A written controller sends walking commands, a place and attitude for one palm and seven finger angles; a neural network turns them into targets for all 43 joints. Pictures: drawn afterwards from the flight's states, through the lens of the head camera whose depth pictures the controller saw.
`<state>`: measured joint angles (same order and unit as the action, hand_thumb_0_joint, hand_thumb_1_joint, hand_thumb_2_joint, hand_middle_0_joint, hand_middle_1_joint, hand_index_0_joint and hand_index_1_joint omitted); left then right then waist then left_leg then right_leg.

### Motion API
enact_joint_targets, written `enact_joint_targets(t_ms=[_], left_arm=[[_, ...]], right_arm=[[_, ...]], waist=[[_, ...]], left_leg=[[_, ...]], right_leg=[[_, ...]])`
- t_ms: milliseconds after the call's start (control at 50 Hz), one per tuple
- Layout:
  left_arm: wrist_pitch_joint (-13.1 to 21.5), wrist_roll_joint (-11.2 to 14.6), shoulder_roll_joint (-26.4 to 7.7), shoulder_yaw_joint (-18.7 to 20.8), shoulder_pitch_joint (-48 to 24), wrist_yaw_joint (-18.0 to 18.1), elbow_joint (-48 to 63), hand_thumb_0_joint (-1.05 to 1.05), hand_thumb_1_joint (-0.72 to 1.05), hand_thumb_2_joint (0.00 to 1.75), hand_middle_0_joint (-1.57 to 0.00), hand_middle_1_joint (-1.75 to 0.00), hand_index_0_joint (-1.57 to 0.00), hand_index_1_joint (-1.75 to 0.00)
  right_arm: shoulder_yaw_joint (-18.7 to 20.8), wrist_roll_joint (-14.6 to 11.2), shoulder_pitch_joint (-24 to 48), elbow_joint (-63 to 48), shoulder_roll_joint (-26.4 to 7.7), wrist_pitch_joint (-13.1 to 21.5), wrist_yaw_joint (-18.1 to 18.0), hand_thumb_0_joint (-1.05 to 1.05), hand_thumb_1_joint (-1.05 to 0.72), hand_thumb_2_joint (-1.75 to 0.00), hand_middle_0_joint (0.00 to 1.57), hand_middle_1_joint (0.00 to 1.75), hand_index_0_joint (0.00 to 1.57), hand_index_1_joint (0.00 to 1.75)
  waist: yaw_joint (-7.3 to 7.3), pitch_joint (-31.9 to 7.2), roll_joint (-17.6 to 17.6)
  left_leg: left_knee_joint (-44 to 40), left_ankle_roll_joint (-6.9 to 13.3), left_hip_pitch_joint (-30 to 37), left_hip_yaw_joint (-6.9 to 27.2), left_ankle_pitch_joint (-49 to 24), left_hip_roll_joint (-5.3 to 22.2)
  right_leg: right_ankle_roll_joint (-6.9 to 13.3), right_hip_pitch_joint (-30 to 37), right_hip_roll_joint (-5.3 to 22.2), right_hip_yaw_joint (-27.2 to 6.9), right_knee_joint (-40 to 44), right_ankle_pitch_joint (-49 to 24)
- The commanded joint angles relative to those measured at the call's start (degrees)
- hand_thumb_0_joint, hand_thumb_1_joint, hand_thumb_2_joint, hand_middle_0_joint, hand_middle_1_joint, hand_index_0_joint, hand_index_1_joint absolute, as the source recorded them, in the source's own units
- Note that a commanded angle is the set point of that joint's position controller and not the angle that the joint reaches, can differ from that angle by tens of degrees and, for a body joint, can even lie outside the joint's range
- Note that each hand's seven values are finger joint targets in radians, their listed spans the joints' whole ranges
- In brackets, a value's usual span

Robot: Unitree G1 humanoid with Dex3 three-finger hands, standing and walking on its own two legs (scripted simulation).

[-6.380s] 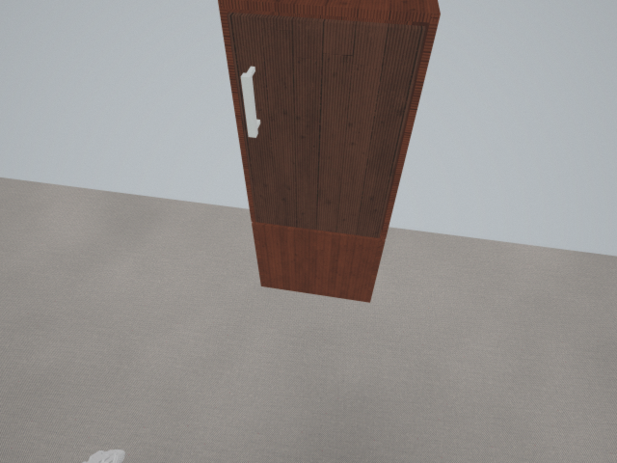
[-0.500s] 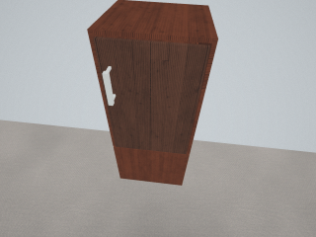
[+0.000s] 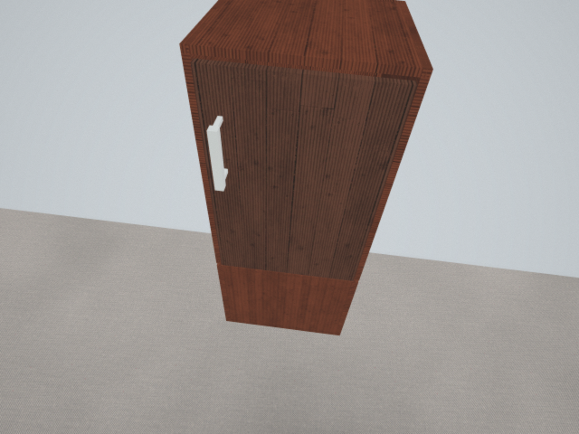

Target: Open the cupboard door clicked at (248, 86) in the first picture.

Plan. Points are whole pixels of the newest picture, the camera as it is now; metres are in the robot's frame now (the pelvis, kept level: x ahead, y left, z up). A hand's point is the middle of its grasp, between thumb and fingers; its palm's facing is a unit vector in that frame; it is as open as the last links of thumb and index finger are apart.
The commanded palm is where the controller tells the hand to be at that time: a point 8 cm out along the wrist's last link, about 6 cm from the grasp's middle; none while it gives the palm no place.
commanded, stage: shuffle to correct the standing spot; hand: left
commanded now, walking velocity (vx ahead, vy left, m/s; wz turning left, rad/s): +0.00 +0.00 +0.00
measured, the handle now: (219, 154) +0.61 +0.18 +0.05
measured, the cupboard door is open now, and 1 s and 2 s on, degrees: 0 0 0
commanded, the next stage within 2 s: come to a stop and stand still in 0.16 s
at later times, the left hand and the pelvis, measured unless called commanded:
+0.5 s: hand out of the picture +0.03 +0.16 -0.18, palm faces +0.01 -0.99 -0.17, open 7.4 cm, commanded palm none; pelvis +0.06 +0.00 +0.00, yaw -2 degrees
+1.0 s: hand out of the picture +0.06 +0.19 -0.17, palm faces -0.05 -0.97 -0.25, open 7.4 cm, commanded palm none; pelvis +0.02 +0.00 -0.01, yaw -3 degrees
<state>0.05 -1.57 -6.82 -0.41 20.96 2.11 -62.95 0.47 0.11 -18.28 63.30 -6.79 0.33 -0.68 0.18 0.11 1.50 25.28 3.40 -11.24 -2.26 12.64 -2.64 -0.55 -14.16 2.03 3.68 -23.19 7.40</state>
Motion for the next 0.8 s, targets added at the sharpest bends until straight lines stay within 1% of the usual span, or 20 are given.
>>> enact_joint_targets(t_ms=[0,40,100,160,240,280,300,360,400,440,500,560,640,660,680,700,720,740,760,780], left_arm=[[1.2,0.3,-4.8,0.8,4.0,0.8,1.8,0.00,0.90,0.90,-0.20,-0.30,-0.20,-0.30],[1.2,0.3,-4.6,0.6,4.1,0.8,1.6,0.00,0.90,0.90,-0.20,-0.30,-0.20,-0.30],[1.0,0.0,-3.9,0.8,4.8,0.6,1.1,0.00,0.90,0.90,-0.20,-0.30,-0.20,-0.30],[0.8,-0.4,-3.6,1.2,5.6,0.0,1.4,0.00,0.90,0.90,-0.20,-0.30,-0.20,-0.30],[1.1,-0.4,-3.2,1.6,6.5,-0.5,2.1,0.00,0.90,0.90,-0.20,-0.30,-0.20,-0.30],[1.2,-0.2,-3.1,1.4,6.6,-0.3,2.1,0.00,0.90,0.90,-0.20,-0.30,-0.20,-0.30],[1.2,0.0,-3.1,1.3,6.5,-0.1,2.0,0.00,0.90,0.90,-0.20,-0.30,-0.20,-0.30],[1.6,0.6,-3.5,0.9,7.0,0.7,1.2,0.00,0.90,0.90,-0.20,-0.30,-0.20,-0.30],[1.8,1.0,-4.9,1.0,6.2,1.2,1.4,0.00,0.90,0.90,-0.20,-0.30,-0.20,-0.30],[1.5,1.1,-5.6,1.3,5.6,1.6,2.2,0.00,0.90,0.90,-0.20,-0.30,-0.20,-0.30],[0.7,0.9,-6.5,2.0,4.1,1.9,3.5,0.00,0.90,0.90,-0.20,-0.30,-0.20,-0.30],[0.1,0.8,-7.0,2.5,2.1,1.8,4.8,0.00,0.90,0.90,-0.20,-0.30,-0.20,-0.30],[-0.4,0.6,-6.5,2.3,-0.9,1.5,6.0,0.00,0.90,0.90,-0.20,-0.30,-0.20,-0.30],[0.5,0.5,-9.6,2.5,2.0,3.2,4.5,0.00,0.90,0.90,-0.20,-0.30,-0.20,-0.30],[0.7,1.0,-10.5,2.3,-0.2,2.5,7.3,0.00,0.90,0.90,-0.20,-0.30,-0.20,-0.30],[0.7,1.0,-10.1,1.9,-2.9,1.9,7.8,0.00,0.90,0.90,-0.20,-0.30,-0.20,-0.30],[0.5,0.8,-10.1,1.7,-4.7,1.2,8.9,0.00,0.90,0.90,-0.20,-0.30,-0.20,-0.30],[0.1,0.6,-9.9,1.5,-4.8,0.8,9.2,0.00,0.90,0.90,-0.20,-0.30,-0.20,-0.30],[-0.2,0.4,-9.4,1.2,-4.5,0.4,9.1,0.00,0.90,0.90,-0.20,-0.30,-0.20,-0.30],[-0.2,0.2,-9.0,1.0,-3.8,0.2,8.9,0.00,0.90,0.90,-0.20,-0.30,-0.20,-0.30]], right_arm=[[1.2,0.1,-2.8,-1.4,-6.9,1.1,-0.9,0.00,-0.90,-0.90,0.20,0.30,0.20,0.30],[1.1,0.1,-2.4,-1.3,-7.0,1.1,-1.0,0.00,-0.90,-0.90,0.20,0.30,0.20,0.30],[1.3,0.3,-3.4,-0.8,-7.1,0.8,-0.9,0.00,-0.90,-0.90,0.20,0.30,0.20,0.30],[1.7,0.6,-3.1,-1.3,-8.2,0.4,-0.8,0.00,-0.90,-0.90,0.20,0.30,0.20,0.30],[1.7,0.6,-3.5,-1.8,-8.2,0.9,-0.9,0.00,-0.90,-0.90,0.20,0.30,0.20,0.30],[1.4,0.4,-3.7,-1.9,-7.5,1.1,-1.0,0.00,-0.90,-0.90,0.20,0.30,0.20,0.30],[1.2,0.3,-3.9,-1.9,-7.0,1.3,-1.1,0.00,-0.90,-0.90,0.20,0.30,0.20,0.30],[0.6,0.0,-4.9,-0.8,-5.9,1.9,-1.9,0.00,-0.90,-0.90,0.20,0.30,0.20,0.30],[0.8,-0.2,-4.9,-0.4,-6.5,2.0,-2.4,0.00,-0.90,-0.90,0.20,0.30,0.20,0.30],[1.1,-0.4,-5.2,-0.5,-6.2,1.5,-2.6,0.00,-0.90,-0.90,0.20,0.30,0.20,0.30],[1.9,-0.2,-4.6,-1.4,-6.5,0.6,-2.6,0.00,-0.90,-0.90,0.20,0.30,0.20,0.30],[2.5,0.1,-3.4,-2.5,-6.7,-0.1,-2.4,0.00,-0.90,-0.90,0.20,0.30,0.20,0.30],[2.4,0.3,-1.2,-3.1,-6.4,-0.3,-1.9,0.00,-0.90,-0.90,0.20,0.30,0.20,0.30],[2.2,-0.6,3.6,-7.9,-9.5,0.8,-1.6,0.00,-0.90,-0.90,0.20,0.30,0.20,0.30],[2.0,0.0,0.4,-9.2,-8.1,0.5,-1.1,0.00,-0.90,-0.90,0.20,0.30,0.20,0.30],[1.5,0.6,2.9,-9.5,-6.9,0.3,-0.4,0.00,-0.90,-0.90,0.20,0.30,0.20,0.30],[1.3,0.9,1.7,-10.3,-7.2,0.4,-0.2,0.00,-0.90,-0.90,0.20,0.30,0.20,0.30],[1.2,1.1,2.3,-10.9,-8.0,0.5,-0.1,0.00,-0.90,-0.90,0.20,0.30,0.20,0.30],[1.2,1.2,2.6,-11.5,-9.0,0.7,-0.1,0.00,-0.90,-0.90,0.20,0.30,0.20,0.30],[1.3,1.0,3.4,-12.1,-9.7,0.8,-0.1,0.00,-0.90,-0.90,0.20,0.30,0.20,0.30]], waist=[[-0.10,4.6,-2.2],[-0.04,5.5,-2.3],[-0.13,4.6,-2.3],[0.26,8.0,-3.2],[0.48,9.9,-2.9],[0.50,10.6,-2.3],[0.44,9.8,-1.6],[-0.04,5.0,1.0],[-0.59,1.5,-0.5],[-0.58,-0.2,-0.7],[-0.51,-0.8,-1.4],[-0.56,-1.4,-1.1],[-0.49,-0.3,-0.2],[0.62,-1.6,1.3],[-0.57,-3.8,1.3],[0.16,0.1,-2.1],[-0.77,2.9,-5.7],[-0.19,5.7,-8.9],[0.09,7.3,-8.9],[0.78,7.9,-6.7]], left_leg=[[-10.1,-1.0,-6.5,8.8,5.4,9.2],[-10.5,-1.1,-6.6,8.8,5.9,9.2],[-11.6,-0.6,-5.8,9.2,13.7,9.5],[-13.0,0.8,-8.1,10.6,21.9,10.5],[-11.5,1.8,-8.2,10.6,20.8,10.8],[-10.5,1.4,-8.1,9.8,15.5,10.2],[-9.5,1.2,-6.8,9.1,9.6,9.9],[-3.3,-0.4,-0.8,4.5,-17.2,8.5],[-1.7,-1.4,3.4,3.9,-29.7,8.8],[-0.8,-1.9,4.5,3.5,-33.1,8.9],[1.4,-2.0,4.5,2.8,-34.1,9.1],[2.7,-1.8,3.4,2.9,-29.0,9.1],[0.1,-1.3,1.3,4.4,-17.7,9.4],[8.0,-2.5,1.7,2.9,-28.6,10.9],[4.1,-2.4,-2.1,4.0,-5.1,7.6],[1.0,-2.2,-3.9,3.0,5.3,6.4],[-2.3,-1.2,-5.7,6.4,6.9,7.3],[-6.0,-0.3,-8.1,8.8,10.0,8.9],[-9.1,0.4,-10.5,10.7,13.4,10.3],[-10.6,0.9,-12.2,11.4,15.8,10.8]], right_leg=[[1.1,3.4,4.2,-4.9,2.4,0.9],[1.0,3.1,4.1,-4.8,2.3,0.6],[1.1,3.1,3.4,-4.0,1.1,6.8],[1.3,0.6,2.2,-3.1,-1.0,12.9],[2.3,-0.6,2.0,-3.8,-2.4,12.7],[2.4,-0.2,2.5,-4.8,-2.1,8.9],[2.3,0.4,2.8,-4.9,-2.1,5.0],[2.3,4.5,4.3,-6.2,-2.3,-13.4],[2.1,6.6,5.2,-6.0,-3.7,-25.1],[1.9,7.6,6.0,-5.9,-5.1,-29.2],[2.1,6.7,6.3,-6.1,-7.2,-29.2],[2.7,5.7,6.7,-6.9,-7.9,-26.2],[2.7,4.3,5.8,-7.4,-5.6,-14.6],[1.8,2.8,6.8,-6.9,-7.4,-29.2],[4.1,4.6,7.5,-9.1,-6.5,-10.7],[4.4,0.6,7.0,-9.9,-4.1,2.6],[4.4,-2.6,5.0,-9.3,-4.2,12.3],[3.7,-3.8,2.7,-7.2,-5.1,14.8],[3.1,-2.9,1.1,-5.1,-6.6,12.9],[2.8,-1.5,0.6,-4.4,-6.8,11.3]])
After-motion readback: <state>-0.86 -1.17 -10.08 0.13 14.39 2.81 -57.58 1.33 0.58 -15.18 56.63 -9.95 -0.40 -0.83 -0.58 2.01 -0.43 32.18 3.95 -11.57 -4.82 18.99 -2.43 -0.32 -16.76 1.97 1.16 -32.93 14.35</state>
